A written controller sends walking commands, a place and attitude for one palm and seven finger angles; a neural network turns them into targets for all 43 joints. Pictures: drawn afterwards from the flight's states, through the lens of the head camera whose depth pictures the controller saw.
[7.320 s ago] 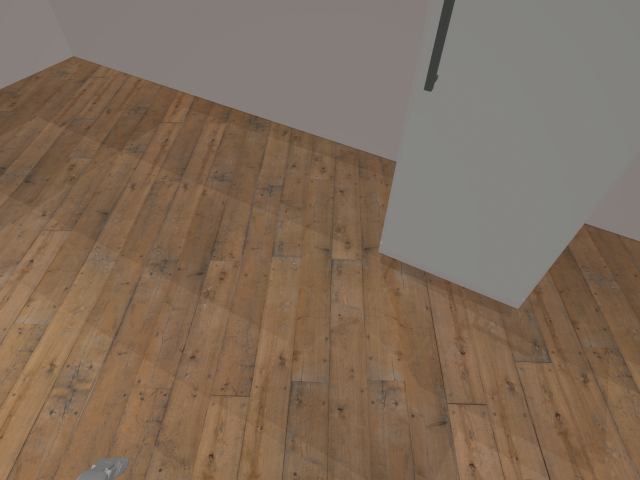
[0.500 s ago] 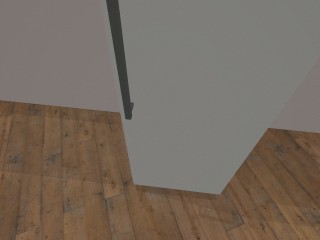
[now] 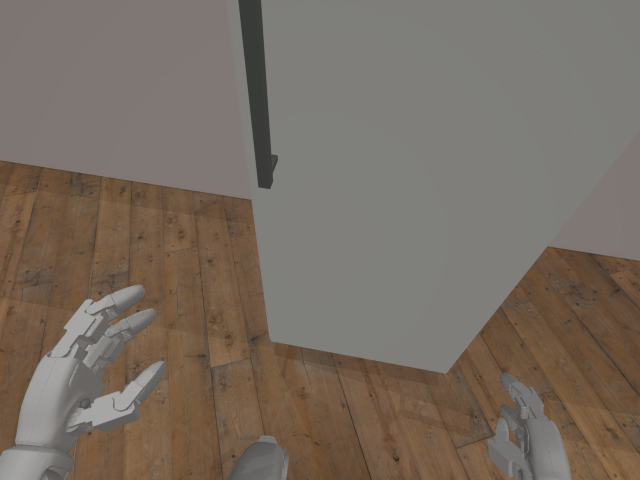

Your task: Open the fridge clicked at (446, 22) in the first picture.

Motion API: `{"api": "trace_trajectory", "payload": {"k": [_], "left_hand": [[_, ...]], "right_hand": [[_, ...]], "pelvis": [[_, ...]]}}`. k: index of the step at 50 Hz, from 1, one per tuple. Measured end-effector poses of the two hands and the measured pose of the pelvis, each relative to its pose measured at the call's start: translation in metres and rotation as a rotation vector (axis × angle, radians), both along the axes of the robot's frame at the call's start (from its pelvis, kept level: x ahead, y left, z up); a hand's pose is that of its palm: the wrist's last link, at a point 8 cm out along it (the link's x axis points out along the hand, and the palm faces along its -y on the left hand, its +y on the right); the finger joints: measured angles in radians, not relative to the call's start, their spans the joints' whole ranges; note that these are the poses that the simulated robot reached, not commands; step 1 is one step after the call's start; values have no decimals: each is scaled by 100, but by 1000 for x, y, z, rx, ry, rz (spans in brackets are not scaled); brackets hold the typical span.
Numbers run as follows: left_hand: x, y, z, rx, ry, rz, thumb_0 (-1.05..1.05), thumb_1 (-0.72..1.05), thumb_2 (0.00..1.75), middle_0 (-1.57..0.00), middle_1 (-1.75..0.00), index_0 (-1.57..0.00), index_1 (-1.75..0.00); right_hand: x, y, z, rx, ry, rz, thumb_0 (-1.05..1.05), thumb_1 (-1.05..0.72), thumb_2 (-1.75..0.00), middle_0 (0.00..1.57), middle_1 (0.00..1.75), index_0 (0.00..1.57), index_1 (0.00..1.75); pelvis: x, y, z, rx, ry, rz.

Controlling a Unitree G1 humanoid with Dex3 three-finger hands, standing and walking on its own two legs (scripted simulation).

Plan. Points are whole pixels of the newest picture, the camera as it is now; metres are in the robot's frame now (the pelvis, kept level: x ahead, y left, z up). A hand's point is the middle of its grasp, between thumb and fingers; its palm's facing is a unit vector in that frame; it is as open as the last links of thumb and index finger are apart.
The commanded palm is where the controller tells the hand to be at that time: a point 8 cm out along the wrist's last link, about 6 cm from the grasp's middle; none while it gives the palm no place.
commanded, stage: raise the hand to about handle height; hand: left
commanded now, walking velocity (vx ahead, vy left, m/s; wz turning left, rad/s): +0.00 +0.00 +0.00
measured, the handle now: (257, 20) +0.53 +0.14 +0.30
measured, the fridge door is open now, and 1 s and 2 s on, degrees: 0 0 0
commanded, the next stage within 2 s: move the hooked fingers beside the handle in 1.54 s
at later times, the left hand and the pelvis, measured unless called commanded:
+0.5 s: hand (99, 300) +0.25 +0.25 +0.14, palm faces -0.03 -1.00 -0.07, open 12.3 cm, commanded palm +0.22 +0.31 +0.15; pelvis +0.02 +0.02 +0.04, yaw -1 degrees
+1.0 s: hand (42, 219) +0.28 +0.28 +0.22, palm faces +0.00 -0.99 -0.10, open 13.9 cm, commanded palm +0.25 +0.33 +0.23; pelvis +0.01 +0.01 +0.05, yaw +0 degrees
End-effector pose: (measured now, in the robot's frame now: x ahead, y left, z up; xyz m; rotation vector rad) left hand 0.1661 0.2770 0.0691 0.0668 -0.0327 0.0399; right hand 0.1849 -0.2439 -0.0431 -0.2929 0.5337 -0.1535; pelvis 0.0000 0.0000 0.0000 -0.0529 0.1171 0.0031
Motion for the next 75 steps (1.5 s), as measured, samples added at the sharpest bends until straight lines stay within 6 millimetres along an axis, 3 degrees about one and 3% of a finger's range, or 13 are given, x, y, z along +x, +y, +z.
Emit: {"api": "trace_trajectory", "payload": {"k": [6,10,18,25,35,44,54,65,75], "left_hand": [[39,1,17,7,52,-117,1,31,65,-24,-69,-25,-68],[52,10,33,-1,71,-102,1,22,61,-25,-75,-26,-74],[57,23,55,2,34,-72,0,3,53,-26,-87,-27,-86],[62,31,71,7,8,-74,0,-13,46,-27,-97,-28,-97],[77,48,104,15,-21,-59,0,-36,36,-29,-112,-30,-112],[83,56,134,29,-43,-48,-1,-47,32,-30,-119,-31,-119],[95,64,163,41,-63,-44,-1,-50,31,-30,-120,-31,-120],[106,51,152,15,-21,-73,-1,-50,30,-30,-120,-31,-120],[111,51,156,14,-40,-52,-1,-50,30,-30,-121,-31,-120]], "right_hand": [[-17,16,-9,68,58,-30,1,-90,-89,21,30,20,30],[-28,22,-6,105,67,-64,2,-90,-89,21,30,20,30],[-31,19,3,85,75,-67,2,-90,-89,21,30,20,30],[-16,19,20,49,28,-46,2,-90,-89,21,30,20,30],[2,35,39,73,-38,5,1,-90,-89,21,30,20,30],[1,40,39,101,-27,32,1,-90,-89,21,30,20,30],[-7,28,35,100,11,22,1,-90,-89,21,30,20,30],[-6,11,37,94,7,-8,2,-90,-89,21,30,20,30],[4,13,38,100,4,-4,2,-90,-89,21,30,20,30]], "pelvis": [[3,3,11,2,-5,-11],[9,7,20,11,-10,-28],[16,16,29,16,-25,-32],[16,21,35,15,-58,-21],[13,20,45,14,-103,-12],[12,17,51,19,-130,-6],[12,9,56,25,-147,0],[18,5,56,32,-136,-13],[24,2,57,35,-136,-14]]}}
